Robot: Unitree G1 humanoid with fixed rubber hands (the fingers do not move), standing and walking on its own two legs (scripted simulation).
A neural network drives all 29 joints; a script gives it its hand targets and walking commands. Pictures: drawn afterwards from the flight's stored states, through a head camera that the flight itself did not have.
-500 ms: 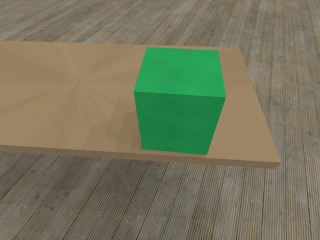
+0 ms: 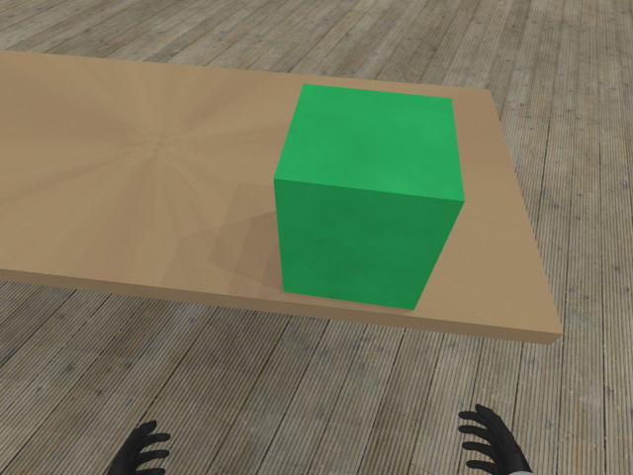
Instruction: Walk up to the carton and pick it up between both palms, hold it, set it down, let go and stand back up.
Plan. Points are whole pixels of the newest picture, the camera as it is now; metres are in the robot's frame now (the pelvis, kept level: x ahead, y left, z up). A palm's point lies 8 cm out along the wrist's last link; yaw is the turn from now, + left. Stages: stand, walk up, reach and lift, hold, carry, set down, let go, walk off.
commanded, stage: reach and lift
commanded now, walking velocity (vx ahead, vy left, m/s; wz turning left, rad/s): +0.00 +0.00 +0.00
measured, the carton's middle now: (361, 202) +0.49 -0.05 +0.04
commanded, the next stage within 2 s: none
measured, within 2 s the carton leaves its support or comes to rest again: neither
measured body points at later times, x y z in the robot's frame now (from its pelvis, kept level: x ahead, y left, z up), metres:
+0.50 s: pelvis +0.02 +0.04 +0.02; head +0.02 +0.05 +0.47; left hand +0.20 +0.23 -0.06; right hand +0.18 -0.22 -0.05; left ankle -0.02 +0.16 -0.73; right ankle +0.05 -0.10 -0.73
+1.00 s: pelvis +0.01 +0.02 +0.02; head +0.00 +0.03 +0.47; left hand +0.22 +0.21 -0.02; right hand +0.20 -0.21 -0.01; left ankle -0.02 +0.16 -0.73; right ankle +0.05 -0.10 -0.73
